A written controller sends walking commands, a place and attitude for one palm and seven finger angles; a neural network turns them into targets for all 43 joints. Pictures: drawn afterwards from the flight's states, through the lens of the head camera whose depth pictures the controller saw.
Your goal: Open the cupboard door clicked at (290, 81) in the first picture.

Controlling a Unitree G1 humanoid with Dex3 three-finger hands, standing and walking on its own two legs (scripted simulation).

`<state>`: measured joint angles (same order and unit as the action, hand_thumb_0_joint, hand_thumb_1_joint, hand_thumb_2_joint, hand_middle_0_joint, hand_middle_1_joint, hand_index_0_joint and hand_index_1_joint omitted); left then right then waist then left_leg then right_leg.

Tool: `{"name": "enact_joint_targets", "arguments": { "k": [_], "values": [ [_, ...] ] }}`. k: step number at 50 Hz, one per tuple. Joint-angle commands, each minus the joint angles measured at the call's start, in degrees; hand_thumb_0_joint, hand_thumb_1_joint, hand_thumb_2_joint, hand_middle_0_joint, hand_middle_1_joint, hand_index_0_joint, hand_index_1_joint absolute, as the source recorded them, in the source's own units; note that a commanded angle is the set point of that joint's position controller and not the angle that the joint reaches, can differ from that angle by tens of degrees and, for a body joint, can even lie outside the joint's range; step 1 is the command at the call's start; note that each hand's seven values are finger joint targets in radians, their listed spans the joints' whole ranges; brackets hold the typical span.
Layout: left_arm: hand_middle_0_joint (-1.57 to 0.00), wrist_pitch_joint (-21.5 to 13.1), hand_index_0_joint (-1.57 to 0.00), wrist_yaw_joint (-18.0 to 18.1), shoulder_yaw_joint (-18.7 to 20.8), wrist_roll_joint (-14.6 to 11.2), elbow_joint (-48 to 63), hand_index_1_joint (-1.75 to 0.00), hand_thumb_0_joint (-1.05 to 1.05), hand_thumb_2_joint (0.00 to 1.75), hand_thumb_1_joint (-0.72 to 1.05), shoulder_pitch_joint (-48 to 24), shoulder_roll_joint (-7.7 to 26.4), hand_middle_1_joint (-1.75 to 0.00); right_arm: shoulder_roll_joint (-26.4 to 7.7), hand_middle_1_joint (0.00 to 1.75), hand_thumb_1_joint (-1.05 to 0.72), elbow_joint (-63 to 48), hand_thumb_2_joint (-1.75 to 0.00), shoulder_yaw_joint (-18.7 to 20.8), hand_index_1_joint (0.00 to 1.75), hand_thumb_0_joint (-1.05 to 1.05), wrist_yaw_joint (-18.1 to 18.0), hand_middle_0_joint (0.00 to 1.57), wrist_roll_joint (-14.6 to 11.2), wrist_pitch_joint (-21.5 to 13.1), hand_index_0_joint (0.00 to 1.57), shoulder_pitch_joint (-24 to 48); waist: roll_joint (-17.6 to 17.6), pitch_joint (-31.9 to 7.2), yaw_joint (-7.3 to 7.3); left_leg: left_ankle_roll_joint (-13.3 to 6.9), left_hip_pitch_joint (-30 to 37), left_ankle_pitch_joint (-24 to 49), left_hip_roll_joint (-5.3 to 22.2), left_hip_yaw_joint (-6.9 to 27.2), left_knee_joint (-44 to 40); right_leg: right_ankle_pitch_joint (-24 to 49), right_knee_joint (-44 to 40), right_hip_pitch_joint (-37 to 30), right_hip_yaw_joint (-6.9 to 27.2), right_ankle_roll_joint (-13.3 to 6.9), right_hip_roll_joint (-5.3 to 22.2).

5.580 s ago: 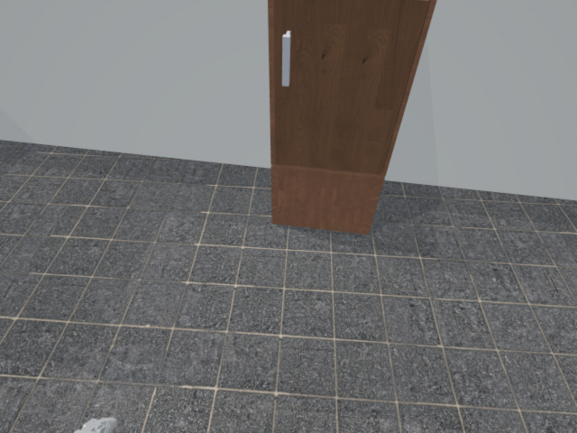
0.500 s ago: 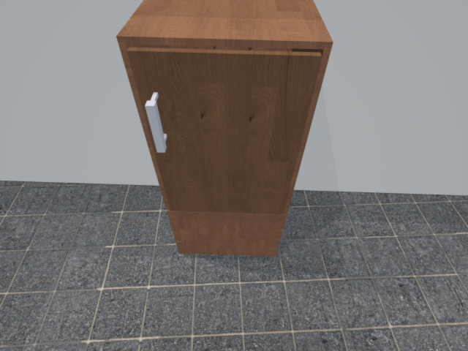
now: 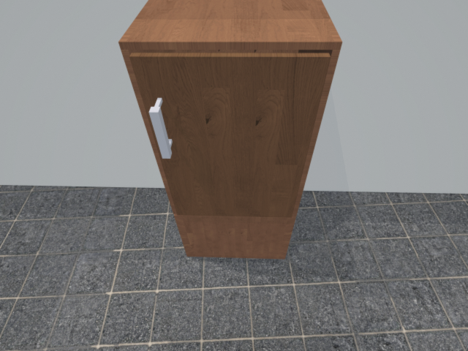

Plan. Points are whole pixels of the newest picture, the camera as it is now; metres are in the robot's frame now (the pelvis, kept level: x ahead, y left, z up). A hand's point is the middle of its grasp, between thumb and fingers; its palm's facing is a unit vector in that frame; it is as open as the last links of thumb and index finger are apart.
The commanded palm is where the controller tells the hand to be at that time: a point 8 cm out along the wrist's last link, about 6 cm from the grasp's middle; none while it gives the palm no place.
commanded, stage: shuffle to correct the standing spot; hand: left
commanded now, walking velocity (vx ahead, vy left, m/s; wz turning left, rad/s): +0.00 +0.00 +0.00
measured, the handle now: (163, 129) +0.59 +0.21 +0.04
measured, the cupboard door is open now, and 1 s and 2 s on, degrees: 0 0 0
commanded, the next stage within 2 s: come to a stop and stand still in 0.16 s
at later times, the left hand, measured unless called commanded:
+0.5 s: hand out of the picture +0.03 +0.16 -0.18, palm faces +0.08 -0.98 -0.17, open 7.3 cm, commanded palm none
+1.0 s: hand out of the picture +0.06 +0.20 -0.16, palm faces +0.04 -0.97 -0.25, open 7.3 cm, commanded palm none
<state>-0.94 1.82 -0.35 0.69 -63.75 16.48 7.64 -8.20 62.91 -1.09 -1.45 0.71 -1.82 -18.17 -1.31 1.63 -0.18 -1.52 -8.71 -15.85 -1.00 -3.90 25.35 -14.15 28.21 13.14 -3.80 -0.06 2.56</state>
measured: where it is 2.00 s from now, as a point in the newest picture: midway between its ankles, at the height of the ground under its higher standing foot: outside the picture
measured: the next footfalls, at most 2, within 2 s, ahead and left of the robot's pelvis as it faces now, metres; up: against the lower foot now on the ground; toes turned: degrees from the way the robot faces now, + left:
left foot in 1.92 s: -0.13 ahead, +0.11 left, +0.00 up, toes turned +7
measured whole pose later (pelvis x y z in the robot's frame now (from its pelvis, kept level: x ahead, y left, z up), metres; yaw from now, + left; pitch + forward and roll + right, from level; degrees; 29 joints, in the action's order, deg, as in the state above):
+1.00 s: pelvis -0.03 -0.01 -0.01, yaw +1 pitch -4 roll +0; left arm 1.1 1.4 0.7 1.0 -53.4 12.5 13.3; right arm -13.7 54.5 2.1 -1.1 1.2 0.4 -12.8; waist 0.6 0.3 0.4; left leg -1.1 -11.4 -17.6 0.4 -3.0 32.9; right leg -14.4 32.2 13.9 -5.2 -0.9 1.7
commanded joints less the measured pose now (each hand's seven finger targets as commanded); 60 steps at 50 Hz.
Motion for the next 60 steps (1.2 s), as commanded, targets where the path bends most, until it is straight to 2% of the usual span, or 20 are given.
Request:
{"name": "enact_joint_targets", "arguments": {
  "k": [1, 3, 8, 11, 14, 15, 17, 18, 20, 22, 26, 35, 36, 37, 39, 41, 45, 49, 55, 60],
  "values": [
    [-0.2, -1.0, -0.2, 0.3, 1.0, 0.1, 1.4, -0.3, 0.0, 0.9, 0.9, 3.0, 5.5, -0.3, -4.8, 0.3, -0.9, -0.8, -0.9, 0.9, 0.3, 0.0, -0.5, 0.2, 0.1, -0.8, 0.2, -3.4, 1.7, 1.2, 0.03, -0.9, -3.8, 10.9, 6.7, 6.1, -5.5, 9.9, -3.6, -3.9, 4.7, -2.2, 4.1],
    [-0.2, -0.9, -0.2, 0.3, 1.0, 0.0, 1.1, -0.3, 0.0, 0.9, 0.9, 3.0, 5.4, -0.3, -4.9, 0.3, -0.9, -0.4, -0.9, 0.8, 0.3, 0.0, -0.6, 0.2, 0.1, -0.7, 0.2, -3.0, 1.1, 2.0, 0.03, -0.7, -3.8, 10.7, 6.6, 6.0, -5.6, 9.9, -3.8, -3.5, 4.8, -2.2, 4.3],
    [-0.2, -0.6, -0.2, -0.3, 1.7, 0.6, 1.2, -0.3, 0.0, 0.9, 0.9, 4.0, 6.0, -0.3, -4.5, 0.3, -0.9, -0.3, -0.9, 0.9, 0.3, 0.0, -0.1, 0.2, 0.6, -0.1, 0.2, -3.2, 1.7, 4.2, -0.26, -1.2, -6.9, -5.0, 4.9, 4.6, -3.0, -8.6, -4.7, -1.0, 6.8, -3.9, 4.4],
    [-0.2, -0.7, -0.2, -0.5, 2.3, 0.7, 1.5, -0.3, 0.0, 0.9, 0.9, 5.3, 7.3, -0.3, -3.5, 0.3, -0.9, -1.0, -0.9, 1.0, 0.3, 0.0, 0.3, 0.2, 0.6, 0.1, 0.2, -2.9, 5.0, 7.1, -0.69, -0.9, -10.6, -7.7, 2.9, 2.4, 1.2, -14.7, -7.5, -0.5, 10.2, -5.6, 6.3],
    [-0.2, -1.1, -0.2, -0.2, 3.3, 0.5, 1.3, -0.3, 0.0, 0.9, 0.9, 8.0, 8.5, -0.3, -2.5, 0.3, -0.9, -2.0, -0.9, 1.1, 0.3, 0.0, 0.3, 0.2, 0.7, -0.1, 0.2, -2.1, 9.7, 6.2, -1.09, -0.1, -12.8, -5.6, 1.9, -0.5, 8.8, -10.2, -11.2, -2.4, 15.8, -8.6, 11.3],
    [-0.2, -1.2, -0.2, -0.1, 3.3, 0.5, 1.6, -0.3, 0.0, 0.9, 0.9, 6.9, 8.1, -0.3, -2.0, 0.3, -0.9, -1.8, -0.9, 1.0, 0.3, 0.0, 0.2, 0.2, 0.6, -0.2, 0.2, -2.5, 9.1, 5.9, -0.4, 0.2, -10.6, -4.1, 2.4, 0.1, 7.5, -4.5, -10.5, -1.2, 14.7, -8.7, 11.7],
    [-0.2, -1.2, -0.2, 0.0, 3.0, 0.5, 2.5, -0.3, 0.0, 0.9, 0.9, 4.1, 6.6, -0.3, -1.9, 0.3, -0.9, -0.4, -0.9, 0.8, 0.3, 0.0, 0.0, 0.2, 0.3, -0.6, 0.2, -5.0, 3.8, 4.4, 0.98, 0.2, -3.8, 6.8, 3.9, 2.4, 1.1, 8.9, -3.4, 0.6, 7.9, -6.2, 7.5],
    [-0.2, -1.1, -0.2, 0.1, 2.7, 0.5, 2.8, -0.3, 0.0, 0.9, 0.9, 3.9, 5.5, -0.3, -3.3, 0.3, -0.9, 0.5, -0.9, 0.9, 0.3, 0.0, -0.2, 0.2, 0.3, -1.1, 0.2, -6.8, -1.7, 2.3, 0.92, -0.4, -0.7, 20.3, 6.4, 4.7, 0.1, 14.5, 2.0, -0.2, 3.8, -4.3, 4.2],
    [-0.2, -0.9, -0.2, 0.8, 2.2, 0.0, 2.8, -0.3, 0.0, 0.9, 0.9, 4.2, 4.5, -0.3, -5.6, 0.3, -0.9, 1.0, -0.9, 1.3, 0.3, 0.0, -1.3, 0.2, 0.0, -1.3, 0.2, -7.0, -8.7, -1.2, 0.11, -1.9, 4.1, 49.5, 10.0, 6.5, 1.8, 14.5, 4.3, -1.6, 0.9, -2.1, 2.5],
    [-0.2, -0.6, -0.2, 1.3, 2.6, -0.3, 2.9, -0.3, 0.0, 0.9, 0.9, 4.9, 5.9, -0.3, -6.3, 0.3, -0.9, -0.1, -0.9, 1.8, 0.3, 0.0, -1.9, 0.2, -0.5, -0.8, 0.2, -5.4, -7.2, -1.6, -0.44, -1.8, 5.4, 58.9, 10.0, 6.0, 3.6, 16.8, 3.6, -2.5, 1.2, -1.6, 2.6],
    [-0.2, -0.1, -0.2, 1.6, 3.0, -0.1, 3.1, -0.3, 0.0, 0.9, 0.9, 5.2, 6.5, -0.3, -5.4, 0.3, -0.9, -1.7, -0.9, 2.7, 0.3, 0.0, -2.1, 0.2, -0.6, 0.1, 0.2, -4.0, -0.1, -2.7, -0.45, -0.7, 3.0, 45.7, 8.2, 4.3, 3.5, 30.0, 4.7, -4.9, 2.7, -1.9, 5.0],
    [-0.2, 0.5, -0.2, 1.1, 2.7, 0.2, 5.4, -0.3, 0.0, 0.9, 0.9, 1.9, 6.2, -0.3, -5.1, 0.3, -0.9, -2.4, -0.9, 2.7, 0.3, 0.0, -1.7, 0.2, 0.1, 0.1, 0.2, -1.7, 0.7, -2.9, -0.29, -0.9, 1.1, 31.0, 8.0, 5.5, -0.8, 22.3, 2.5, -4.7, 4.2, -2.2, 4.8],
    [-0.2, -0.3, -0.2, 0.8, 2.7, 0.7, 10.2, -0.3, 0.0, 0.9, 0.9, 2.0, 18.4, -0.3, -15.2, 0.3, -0.9, -8.1, -0.9, 4.2, 0.3, 0.0, -0.9, 0.2, -0.1, 0.2, 0.2, 2.3, 7.3, 0.6, -0.46, 0.8, -1.6, 33.7, 6.2, 7.1, 1.6, 26.2, 0.7, -6.6, 3.0, -2.2, 2.4],
    [-0.2, -0.5, -0.2, 1.0, 4.5, 0.6, 11.6, -0.3, 0.0, 0.9, 0.9, 2.2, 14.9, -0.3, -15.8, 0.3, -0.9, -10.9, -0.9, 5.6, 0.3, 0.0, -1.0, 0.2, 0.3, -1.1, 0.2, 2.0, 8.1, -9.2, -0.38, -0.2, -1.5, 33.3, 6.2, 6.1, 7.4, 31.7, 4.9, -8.6, 5.2, -3.1, 5.2],
    [-0.2, -0.1, -0.2, 1.2, 3.6, 0.1, 12.0, -0.3, 0.0, 0.9, 0.9, 1.1, 12.6, -0.3, -11.0, 0.3, -0.9, -10.3, -0.9, 5.0, 0.3, 0.0, -1.3, 0.2, 0.3, -0.5, 0.2, 1.7, 7.6, -12.2, 0.11, -0.5, -3.6, 19.9, 3.9, 4.4, 7.6, 37.8, 4.6, -12.0, 7.5, -5.1, 8.5],
    [-0.2, 0.4, -0.2, 1.0, 3.6, 0.4, 13.5, -0.3, 0.0, 0.9, 0.9, 0.1, 12.4, -0.3, -8.2, 0.3, -0.9, -11.3, -0.9, 4.3, 0.3, 0.0, -0.8, 0.2, 0.3, 0.4, 0.2, 2.0, 4.2, -8.2, 0.69, -0.7, -5.7, 9.6, 2.9, 3.3, 5.3, 29.9, 2.6, -8.7, 8.2, -5.6, 9.0],
    [-0.2, 0.7, -0.2, 0.4, 3.3, 0.2, 14.5, -0.3, 0.0, 0.9, 0.9, -3.9, 13.8, -0.3, -11.2, 0.3, -0.9, -11.8, -0.9, 4.5, 0.3, 0.0, -0.4, 0.2, 0.6, 1.0, 0.2, 4.6, -1.3, 0.5, 0.86, -1.3, -6.6, 9.4, 6.0, 6.5, 1.8, 10.0, -1.1, -0.1, 6.1, -3.7, 5.1],
    [-0.2, 0.7, -0.2, -0.2, 3.1, 0.4, 14.0, -0.3, 0.0, 0.9, 0.9, -4.8, 14.8, -0.3, -13.3, 0.3, -0.9, -12.3, -0.9, 4.3, 0.3, 0.0, 0.4, 0.2, 0.7, 1.1, 0.2, 6.1, 0.3, 5.1, 0.32, -1.5, -11.9, -5.3, 6.3, 8.7, -3.8, -5.9, -5.9, 1.3, 6.5, -2.5, 3.6],
    [-0.2, 0.7, -0.2, -0.6, 3.3, 0.7, 12.9, -0.3, 0.0, 0.9, 0.9, -3.9, 15.7, -0.3, -15.0, 0.3, -0.9, -11.8, -0.9, 4.4, 0.3, 0.0, 1.0, 0.2, 1.1, 1.6, 0.2, 4.9, 0.5, 4.7, 0.31, -1.5, -13.2, -15.2, 5.9, 9.3, -6.8, -15.0, -9.2, 3.0, 6.6, -1.5, 3.6],
    [-0.2, 0.4, -0.2, -0.8, 3.1, 0.6, 11.4, -0.3, 0.0, 0.9, 0.9, -2.4, 14.7, -0.3, -14.3, 0.3, -0.9, -10.1, -0.9, 4.1, 0.3, 0.0, 0.9, 0.2, 1.0, 1.6, 0.2, 3.3, 2.4, 2.3, 0.56, -1.3, -11.7, -11.8, 5.3, 8.7, -5.5, -13.9, -10.6, 2.5, 7.5, -1.4, 4.1]
  ]
}}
